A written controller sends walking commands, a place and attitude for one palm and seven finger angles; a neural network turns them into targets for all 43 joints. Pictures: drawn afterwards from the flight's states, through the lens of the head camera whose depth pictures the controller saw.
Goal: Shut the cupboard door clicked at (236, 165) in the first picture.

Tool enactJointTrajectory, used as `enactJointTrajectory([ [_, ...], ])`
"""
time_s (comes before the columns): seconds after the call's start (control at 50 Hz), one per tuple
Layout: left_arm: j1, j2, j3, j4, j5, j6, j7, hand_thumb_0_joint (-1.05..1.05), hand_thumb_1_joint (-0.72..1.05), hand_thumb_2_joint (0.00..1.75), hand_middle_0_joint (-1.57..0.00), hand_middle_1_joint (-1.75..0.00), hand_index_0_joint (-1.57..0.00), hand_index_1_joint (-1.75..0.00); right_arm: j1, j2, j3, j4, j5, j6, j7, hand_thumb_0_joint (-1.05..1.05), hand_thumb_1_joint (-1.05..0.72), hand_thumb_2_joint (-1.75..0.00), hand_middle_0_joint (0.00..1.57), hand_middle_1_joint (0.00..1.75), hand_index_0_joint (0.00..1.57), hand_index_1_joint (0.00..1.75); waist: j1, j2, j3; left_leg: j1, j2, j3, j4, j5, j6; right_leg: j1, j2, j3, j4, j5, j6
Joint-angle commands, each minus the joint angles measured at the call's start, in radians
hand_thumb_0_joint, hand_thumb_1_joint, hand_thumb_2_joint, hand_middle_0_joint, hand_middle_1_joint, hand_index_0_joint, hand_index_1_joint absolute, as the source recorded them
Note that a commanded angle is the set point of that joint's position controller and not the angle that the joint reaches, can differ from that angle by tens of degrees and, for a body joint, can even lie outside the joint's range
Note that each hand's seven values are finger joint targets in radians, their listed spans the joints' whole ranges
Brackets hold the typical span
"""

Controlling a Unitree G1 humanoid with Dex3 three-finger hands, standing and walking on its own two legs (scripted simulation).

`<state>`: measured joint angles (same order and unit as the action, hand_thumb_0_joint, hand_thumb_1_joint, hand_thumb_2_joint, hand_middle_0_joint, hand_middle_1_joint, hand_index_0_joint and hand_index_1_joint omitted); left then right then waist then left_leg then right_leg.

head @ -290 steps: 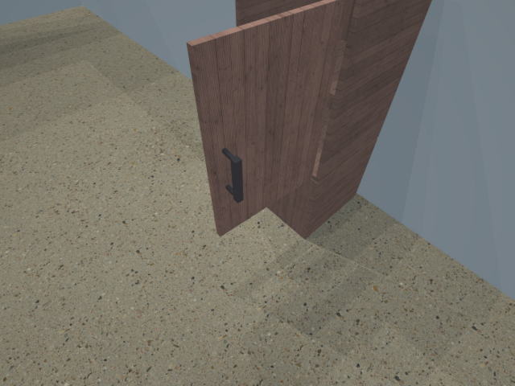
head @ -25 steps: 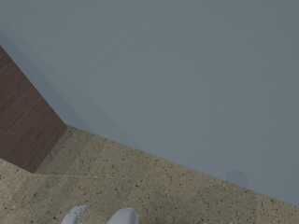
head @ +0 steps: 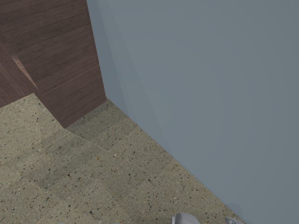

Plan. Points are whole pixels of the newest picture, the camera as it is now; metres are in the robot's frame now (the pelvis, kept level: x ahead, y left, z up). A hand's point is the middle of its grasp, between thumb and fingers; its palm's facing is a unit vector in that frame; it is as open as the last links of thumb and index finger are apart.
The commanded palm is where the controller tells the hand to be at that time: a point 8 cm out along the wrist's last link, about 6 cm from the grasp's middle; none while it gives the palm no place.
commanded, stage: turn to face it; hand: left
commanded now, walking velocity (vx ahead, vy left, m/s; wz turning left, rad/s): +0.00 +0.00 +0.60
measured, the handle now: out of the picture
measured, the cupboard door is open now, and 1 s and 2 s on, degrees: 86 86 86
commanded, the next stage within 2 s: take the last steps up to it in 1.22 s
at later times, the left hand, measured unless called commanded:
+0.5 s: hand out of the picture +0.04 +0.15 -0.15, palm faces +0.29 -0.92 -0.25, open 7.3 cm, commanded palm none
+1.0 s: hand out of the picture -0.01 +0.20 -0.16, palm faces +0.55 -0.79 -0.26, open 7.3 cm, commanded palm none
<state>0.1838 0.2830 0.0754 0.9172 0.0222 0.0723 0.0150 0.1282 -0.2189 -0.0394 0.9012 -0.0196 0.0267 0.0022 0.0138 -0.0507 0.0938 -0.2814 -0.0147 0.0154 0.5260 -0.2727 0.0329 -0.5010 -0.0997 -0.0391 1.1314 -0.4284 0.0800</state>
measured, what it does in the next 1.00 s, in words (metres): steps on the spot, turning left: right foot, then left foot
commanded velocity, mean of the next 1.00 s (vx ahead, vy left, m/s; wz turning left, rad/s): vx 0.00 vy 0.00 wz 0.54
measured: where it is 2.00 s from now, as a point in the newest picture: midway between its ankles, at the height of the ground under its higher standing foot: outside the picture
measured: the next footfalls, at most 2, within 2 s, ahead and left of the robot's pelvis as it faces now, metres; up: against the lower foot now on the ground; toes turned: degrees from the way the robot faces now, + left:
right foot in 0.24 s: +0.05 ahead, -0.16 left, +0.00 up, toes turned +6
left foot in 0.66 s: +0.00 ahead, +0.08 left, +0.00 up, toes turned +30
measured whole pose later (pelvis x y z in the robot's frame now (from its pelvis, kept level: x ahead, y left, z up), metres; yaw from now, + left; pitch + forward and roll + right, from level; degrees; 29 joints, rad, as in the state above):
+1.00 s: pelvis +0.02 -0.04 +0.01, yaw +34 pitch +1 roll -1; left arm 0.12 0.26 0.06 0.89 0.02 0.06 0.02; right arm 0.18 -0.20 -0.03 0.93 -0.02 0.03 0.00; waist -0.01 -0.02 0.09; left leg -0.26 -0.03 -0.06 0.47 -0.23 0.02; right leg -0.45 -0.07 -0.01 0.92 -0.42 0.08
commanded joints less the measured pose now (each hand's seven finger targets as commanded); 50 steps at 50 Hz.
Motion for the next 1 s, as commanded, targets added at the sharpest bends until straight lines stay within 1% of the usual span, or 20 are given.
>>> enactJointTrajectory([
  [0.0, -0.019, 0.054, 0.009, -0.086, -0.004, -0.036, -0.004, 0.0, 0.9, 0.9, -0.2, -0.3, -0.2, -0.3, 0.061, -0.214, -0.06, -0.042, -0.002, -0.013, -0.017, 0.0, -0.9, -0.9, 0.2, 0.3, 0.2, 0.3, -0.028, 0.174, -0.138, 0.167, 0.236, -0.242, -0.175, 0.445, 0.125, -0.045, 0.009, 0.036, -0.065, 0.04, 0.017],
  [0.1, -0.06, 0.041, 0.0, -0.117, -0.011, -0.041, 0.0, 0.0, 0.9, 0.9, -0.2, -0.3, -0.2, -0.3, 0.061, -0.221, -0.07, -0.041, -0.009, -0.001, -0.011, 0.0, -0.9, -0.9, 0.2, 0.3, 0.2, 0.3, -0.04, 0.227, -0.121, 0.099, 0.215, -0.303, -0.147, 0.408, 0.127, 0.085, 0.057, 0.012, -0.316, -0.006, 0.007],
  [0.18, 0.053, 0.063, 0.007, -0.091, -0.017, -0.062, 0.006, 0.0, 0.9, 0.9, -0.2, -0.3, -0.2, -0.3, 0.004, -0.209, -0.076, -0.061, 0.004, 0.005, -0.009, 0.0, -0.9, -0.9, 0.2, 0.3, 0.2, 0.3, 0.019, 0.205, -0.157, -0.051, 0.154, -0.33, -0.04, 0.355, 0.072, 0.373, 0.084, -0.001, -0.647, 0.187, -0.011],
  [0.2, 0.113, 0.114, 0.02, -0.084, -0.009, -0.076, 0.013, 0.0, 0.9, 0.9, -0.2, -0.3, -0.2, -0.3, 0.005, -0.163, -0.072, -0.071, 0.012, 0.002, -0.004, 0.0, -0.9, -0.9, 0.2, 0.3, 0.2, 0.3, 0.047, 0.065, -0.195, -0.174, 0.082, -0.271, 0.079, 0.161, 0.014, 0.537, -0.047, 0.121, -0.796, 0.251, -0.039],
  [0.22, 0.126, 0.208, 0.039, -0.081, 0.007, -0.083, 0.021, 0.0, 0.9, 0.9, -0.2, -0.3, -0.2, -0.3, 0.013, -0.095, -0.063, -0.093, 0.017, 0.0, -0.001, 0.0, -0.9, -0.9, 0.2, 0.3, 0.2, 0.3, 0.052, -0.256, -0.197, -0.331, -0.078, -0.06, 0.337, -0.281, -0.076, 0.596, -0.337, 0.392, -0.841, 0.409, -0.155],
  [0.24, 0.117, 0.207, 0.027, -0.085, 0.002, -0.081, 0.023, 0.0, 0.9, 0.9, -0.2, -0.3, -0.2, -0.3, 0.0, -0.144, -0.071, -0.091, 0.006, 0.008, 0.002, 0.0, -0.9, -0.9, 0.2, 0.3, 0.2, 0.3, 0.049, -0.205, -0.169, -0.303, -0.036, -0.089, 0.567, -0.378, -0.069, 0.443, -0.416, 0.402, -0.832, 0.499, -0.232],
  [0.26, 0.047, 0.143, 0.013, -0.098, 0.0, -0.085, 0.024, 0.0, 0.9, 0.9, -0.2, -0.3, -0.2, -0.3, 0.027, -0.141, -0.074, -0.066, 0.001, 0.019, 0.009, 0.0, -0.9, -0.9, 0.2, 0.3, 0.2, 0.3, 0.003, -0.129, -0.122, -0.298, -0.006, -0.12, 0.679, -0.276, -0.067, 0.374, -0.337, 0.288, -0.829, 0.46, -0.232],
  [0.28, -0.011, 0.113, 0.01, -0.114, -0.002, -0.08, 0.027, 0.0, 0.9, 0.9, -0.2, -0.3, -0.2, -0.3, 0.049, -0.127, -0.078, -0.047, 0.003, 0.03, 0.012, 0.0, -0.9, -0.9, 0.2, 0.3, 0.2, 0.3, -0.027, -0.195, -0.116, -0.299, 0.015, -0.098, 0.722, -0.236, -0.077, 0.355, -0.295, 0.24, -0.825, 0.453, -0.209],
  [0.3, -0.037, 0.089, 0.0, -0.123, -0.006, -0.078, 0.023, 0.0, 0.9, 0.9, -0.2, -0.3, -0.2, -0.3, 0.043, -0.124, -0.073, -0.031, 0.0, 0.035, 0.018, 0.0, -0.9, -0.9, 0.2, 0.3, 0.2, 0.3, -0.038, -0.154, -0.091, -0.299, 0.029, -0.072, 0.745, -0.168, -0.091, 0.353, -0.23, 0.133, -0.801, 0.507, -0.189],
  [0.34, -0.018, 0.071, -0.004, -0.125, -0.007, -0.085, 0.021, 0.0, 0.9, 0.9, -0.2, -0.3, -0.2, -0.3, 0.037, -0.104, -0.063, -0.032, 0.003, 0.036, 0.025, 0.0, -0.9, -0.9, 0.2, 0.3, 0.2, 0.3, -0.037, -0.163, -0.095, -0.303, 0.035, -0.035, 0.693, -0.125, -0.106, 0.391, -0.199, 0.026, -0.78, 0.64, -0.168],
  [0.42, 0.063, 0.096, 0.01, -0.1, -0.001, -0.086, 0.025, 0.0, 0.9, 0.9, -0.2, -0.3, -0.2, -0.3, -0.031, -0.081, -0.05, -0.039, 0.006, 0.038, 0.029, 0.0, -0.9, -0.9, 0.2, 0.3, 0.2, 0.3, 0.003, -0.117, -0.105, -0.27, 0.046, 0.019, 0.497, -0.151, -0.116, 0.473, -0.233, -0.013, -0.756, 0.698, -0.185],
  [0.52, 0.103, 0.135, 0.029, -0.079, 0.007, -0.08, 0.02, 0.0, 0.9, 0.9, -0.2, -0.3, -0.2, -0.3, -0.065, -0.067, -0.037, -0.058, 0.009, 0.021, 0.03, 0.0, -0.9, -0.9, 0.2, 0.3, 0.2, 0.3, 0.033, -0.157, -0.125, -0.17, 0.033, 0.088, 0.238, -0.182, -0.092, 0.508, -0.272, -0.05, -0.68, 0.782, -0.196],
  [0.58, 0.077, 0.144, 0.035, -0.074, 0.001, -0.076, 0.012, 0.0, 0.9, 0.9, -0.2, -0.3, -0.2, -0.3, 0.01, -0.09, -0.043, -0.044, 0.007, 0.011, 0.028, 0.0, -0.9, -0.9, 0.2, 0.3, 0.2, 0.3, -0.015, -0.135, -0.148, 0.006, 0.016, 0.107, 0.037, -0.034, -0.069, 0.422, -0.259, -0.111, -0.564, 0.708, -0.137],
  [0.6, 0.056, 0.135, 0.036, -0.083, -0.008, -0.072, 0.009, 0.0, 0.9, 0.9, -0.2, -0.3, -0.2, -0.3, 0.088, -0.127, -0.054, -0.026, 0.003, 0.005, 0.027, 0.0, -0.9, -0.9, 0.2, 0.3, 0.2, 0.3, -0.065, -0.047, -0.187, 0.155, 0.033, 0.077, -0.072, 0.122, -0.051, 0.327, -0.24, -0.149, -0.436, 0.613, -0.095],
  [0.62, 0.049, 0.078, 0.026, -0.112, -0.015, -0.064, 0.001, 0.0, 0.9, 0.9, -0.2, -0.3, -0.2, -0.3, 0.157, -0.236, -0.081, -0.015, -0.006, -0.004, 0.021, 0.0, -0.9, -0.9, 0.2, 0.3, 0.2, 0.3, -0.102, 0.227, -0.24, 0.332, 0.256, -0.23, -0.116, 0.401, 0.054, 0.084, -0.113, -0.187, -0.217, 0.18, -0.021],
  [0.64, -0.027, 0.028, 0.0, -0.156, -0.015, -0.057, 0.004, 0.0, 0.9, 0.9, -0.2, -0.3, -0.2, -0.3, 0.223, -0.312, -0.098, -0.003, -0.003, -0.001, 0.008, 0.0, -0.9, -0.9, 0.2, 0.3, 0.2, 0.3, -0.136, 0.372, -0.235, 0.348, 0.444, -0.474, -0.147, 0.768, 0.199, -0.09, -0.017, -0.093, -0.035, -0.28, 0.01],
  [0.66, -0.058, 0.062, 0.003, -0.164, -0.006, -0.047, 0.01, 0.0, 0.9, 0.9, -0.2, -0.3, -0.2, -0.3, 0.228, -0.303, -0.089, 0.012, -0.003, 0.003, 0.001, 0.0, -0.9, -0.9, 0.2, 0.3, 0.2, 0.3, -0.125, 0.23, -0.231, 0.316, 0.462, -0.409, -0.127, 0.694, 0.238, -0.094, -0.039, 0.011, 0.025, -0.253, -0.014],
  [0.7, -0.081, 0.049, 0.01, -0.131, -0.004, -0.04, 0.01, 0.0, 0.9, 0.9, -0.2, -0.3, -0.2, -0.3, 0.13, -0.247, -0.075, -0.024, -0.008, -0.005, -0.018, 0.0, -0.9, -0.9, 0.2, 0.3, 0.2, 0.3, -0.087, 0.246, -0.156, 0.201, 0.35, -0.354, -0.156, 0.532, 0.186, -0.103, -0.038, 0.034, 0.051, -0.126, -0.004],
  [0.76, -0.014, 0.053, 0.011, -0.083, -0.003, -0.032, -0.002, 0.0, 0.9, 0.9, -0.2, -0.3, -0.2, -0.3, 0.055, -0.203, -0.053, -0.038, -0.004, -0.013, -0.022, 0.0, -0.9, -0.9, 0.2, 0.3, 0.2, 0.3, -0.029, 0.204, -0.122, 0.151, 0.251, -0.238, -0.172, 0.508, 0.125, -0.062, -0.014, 0.039, 0.044, 0.017, 0.006],
  [0.98, -0.051, 0.029, -0.008, -0.098, -0.011, -0.042, 0.001, 0.0, 0.9, 0.9, -0.2, -0.3, -0.2, -0.3, 0.076, -0.199, -0.058, -0.024, -0.01, -0.003, -0.015, 0.0, -0.9, -0.9, 0.2, 0.3, 0.2, 0.3, -0.037, 0.24, -0.121, 0.099, 0.219, -0.305, -0.151, 0.427, 0.136, 0.119, 0.065, 0.004, -0.337, -0.007, -0.001],
])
